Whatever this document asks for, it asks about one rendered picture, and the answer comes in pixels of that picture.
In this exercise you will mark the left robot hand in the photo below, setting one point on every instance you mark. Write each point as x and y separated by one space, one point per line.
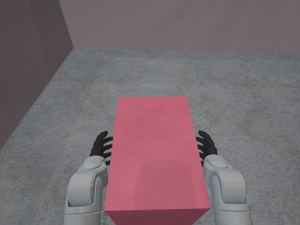
98 148

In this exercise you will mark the carton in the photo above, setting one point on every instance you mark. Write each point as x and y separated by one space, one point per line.
156 175

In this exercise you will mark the robot left forearm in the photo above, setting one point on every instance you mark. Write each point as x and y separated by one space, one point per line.
84 193

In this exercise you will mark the right robot hand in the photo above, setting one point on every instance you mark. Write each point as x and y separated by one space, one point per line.
208 146

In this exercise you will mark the robot right forearm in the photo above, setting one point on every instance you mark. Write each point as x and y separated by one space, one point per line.
228 190

